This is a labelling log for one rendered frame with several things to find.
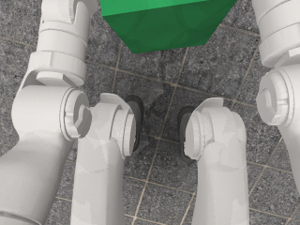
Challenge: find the robot right shin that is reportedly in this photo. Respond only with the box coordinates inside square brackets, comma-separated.
[184, 97, 247, 159]

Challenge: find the robot left shin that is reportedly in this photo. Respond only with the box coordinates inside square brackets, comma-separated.
[78, 93, 136, 142]

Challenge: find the left robot forearm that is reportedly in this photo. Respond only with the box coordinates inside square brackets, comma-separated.
[11, 0, 98, 126]

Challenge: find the robot left upper arm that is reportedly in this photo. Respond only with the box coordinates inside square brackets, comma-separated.
[0, 85, 93, 225]

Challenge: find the carton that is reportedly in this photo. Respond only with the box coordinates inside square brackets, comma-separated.
[100, 0, 237, 54]

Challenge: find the right robot forearm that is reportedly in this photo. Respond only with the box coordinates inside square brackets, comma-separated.
[251, 0, 300, 68]

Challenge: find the robot shin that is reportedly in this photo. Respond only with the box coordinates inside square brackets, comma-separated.
[184, 97, 247, 159]
[78, 93, 136, 142]

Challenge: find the robot right upper arm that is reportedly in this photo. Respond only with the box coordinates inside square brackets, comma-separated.
[256, 64, 300, 195]

